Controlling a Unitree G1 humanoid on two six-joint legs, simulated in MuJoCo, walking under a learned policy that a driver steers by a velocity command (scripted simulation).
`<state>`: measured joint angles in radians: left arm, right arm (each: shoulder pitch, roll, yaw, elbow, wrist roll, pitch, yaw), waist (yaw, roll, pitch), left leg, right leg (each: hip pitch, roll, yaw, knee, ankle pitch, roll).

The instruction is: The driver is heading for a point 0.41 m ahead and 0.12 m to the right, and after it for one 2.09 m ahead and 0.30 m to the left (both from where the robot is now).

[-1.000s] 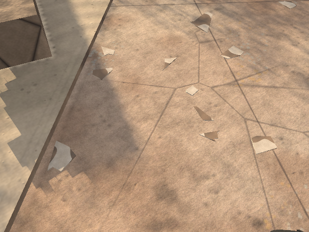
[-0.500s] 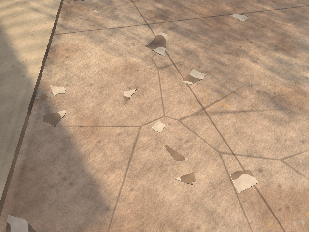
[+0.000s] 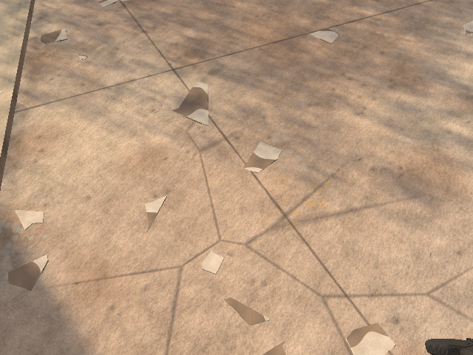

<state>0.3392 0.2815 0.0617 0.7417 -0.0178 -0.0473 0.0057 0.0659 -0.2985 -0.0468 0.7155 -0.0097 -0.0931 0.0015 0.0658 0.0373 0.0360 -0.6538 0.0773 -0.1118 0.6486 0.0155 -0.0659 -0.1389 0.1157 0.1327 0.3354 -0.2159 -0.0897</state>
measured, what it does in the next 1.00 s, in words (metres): walks ahead: left foot, then right foot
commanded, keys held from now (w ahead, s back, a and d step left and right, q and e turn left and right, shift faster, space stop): w+e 0.46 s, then w+q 0.54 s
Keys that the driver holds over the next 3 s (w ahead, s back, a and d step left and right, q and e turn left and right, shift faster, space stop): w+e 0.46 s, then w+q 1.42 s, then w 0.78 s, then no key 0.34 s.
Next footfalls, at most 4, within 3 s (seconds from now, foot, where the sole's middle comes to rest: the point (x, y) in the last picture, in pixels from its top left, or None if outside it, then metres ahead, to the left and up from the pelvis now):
0.14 left None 0.27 0.14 -0.78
0.66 right None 0.47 -0.20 -0.78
1.20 left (275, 246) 0.80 0.00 -0.78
1.68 right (323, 171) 1.11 -0.17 -0.78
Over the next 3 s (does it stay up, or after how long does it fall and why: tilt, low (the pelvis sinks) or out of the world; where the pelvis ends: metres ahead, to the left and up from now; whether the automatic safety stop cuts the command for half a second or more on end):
stays up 1.53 0.17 0.00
